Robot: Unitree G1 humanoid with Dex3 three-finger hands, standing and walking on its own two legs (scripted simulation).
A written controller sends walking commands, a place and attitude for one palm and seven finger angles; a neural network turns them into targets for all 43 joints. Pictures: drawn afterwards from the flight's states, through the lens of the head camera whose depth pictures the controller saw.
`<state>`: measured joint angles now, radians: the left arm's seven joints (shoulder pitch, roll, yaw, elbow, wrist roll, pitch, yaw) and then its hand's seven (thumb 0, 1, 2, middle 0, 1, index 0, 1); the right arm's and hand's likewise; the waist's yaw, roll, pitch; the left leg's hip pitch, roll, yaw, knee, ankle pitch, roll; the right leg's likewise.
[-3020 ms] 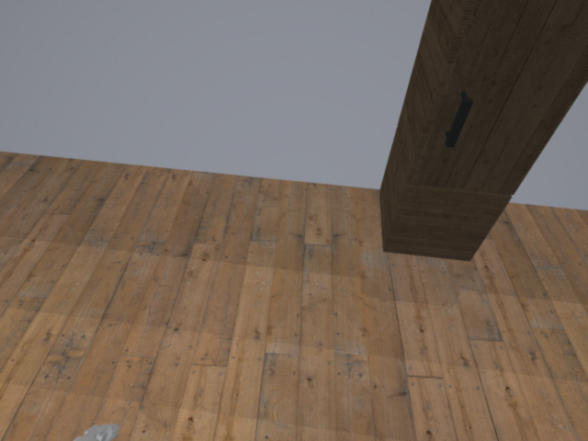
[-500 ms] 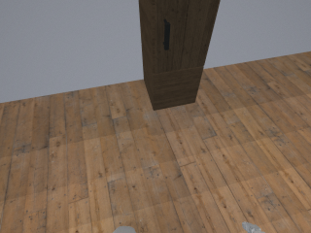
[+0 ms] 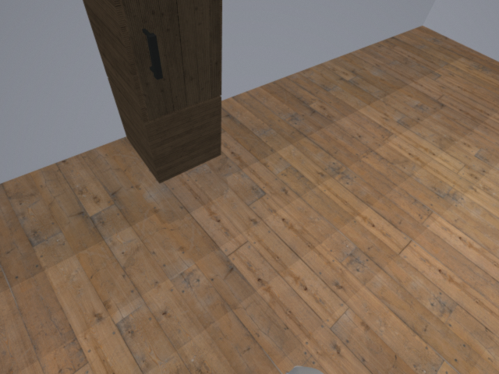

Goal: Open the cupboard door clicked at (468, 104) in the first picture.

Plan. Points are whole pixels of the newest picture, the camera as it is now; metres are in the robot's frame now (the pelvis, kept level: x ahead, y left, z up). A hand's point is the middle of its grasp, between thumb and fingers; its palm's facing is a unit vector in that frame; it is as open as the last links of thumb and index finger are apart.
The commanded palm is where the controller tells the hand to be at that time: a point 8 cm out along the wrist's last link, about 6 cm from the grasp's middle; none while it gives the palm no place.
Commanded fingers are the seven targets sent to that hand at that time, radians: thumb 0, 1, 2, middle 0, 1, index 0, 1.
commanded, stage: walk to a spot facing it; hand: left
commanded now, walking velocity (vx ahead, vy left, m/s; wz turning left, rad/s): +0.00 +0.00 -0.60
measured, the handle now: (152, 54) +1.04 +0.38 -0.07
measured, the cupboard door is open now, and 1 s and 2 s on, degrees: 0 0 0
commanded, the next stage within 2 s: turn to face it in 1.62 s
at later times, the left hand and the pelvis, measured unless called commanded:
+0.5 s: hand out of the picture +0.13 +0.16 -0.17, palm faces -0.20 -0.96 -0.21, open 7.3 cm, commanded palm none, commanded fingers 0.00 0.90 0.90 -0.20 -0.30 -0.20 -0.30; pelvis +0.07 -0.03 +0.00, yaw -16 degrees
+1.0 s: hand (215, 235) +0.43 +0.09 -0.17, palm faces -0.52 -0.84 -0.16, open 7.3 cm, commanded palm none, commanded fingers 0.00 0.90 0.90 -0.20 -0.30 -0.20 -0.30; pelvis +0.26 -0.03 +0.00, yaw -34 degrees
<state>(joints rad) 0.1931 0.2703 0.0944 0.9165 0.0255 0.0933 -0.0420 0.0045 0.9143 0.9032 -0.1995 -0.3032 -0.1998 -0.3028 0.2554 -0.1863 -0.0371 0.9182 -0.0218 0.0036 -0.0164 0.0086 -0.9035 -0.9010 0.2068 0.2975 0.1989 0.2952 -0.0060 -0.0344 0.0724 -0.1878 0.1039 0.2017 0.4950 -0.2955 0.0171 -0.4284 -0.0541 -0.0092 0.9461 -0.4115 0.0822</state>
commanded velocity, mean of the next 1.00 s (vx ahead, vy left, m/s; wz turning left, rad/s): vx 0.30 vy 0.00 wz -0.57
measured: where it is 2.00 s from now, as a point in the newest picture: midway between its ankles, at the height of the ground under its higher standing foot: (323, 281)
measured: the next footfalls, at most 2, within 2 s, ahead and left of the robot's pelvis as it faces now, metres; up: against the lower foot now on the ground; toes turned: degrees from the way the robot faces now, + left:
right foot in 0.14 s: +0.02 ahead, -0.15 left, +0.00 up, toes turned -10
left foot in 0.60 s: +0.25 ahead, +0.06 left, +0.00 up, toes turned -13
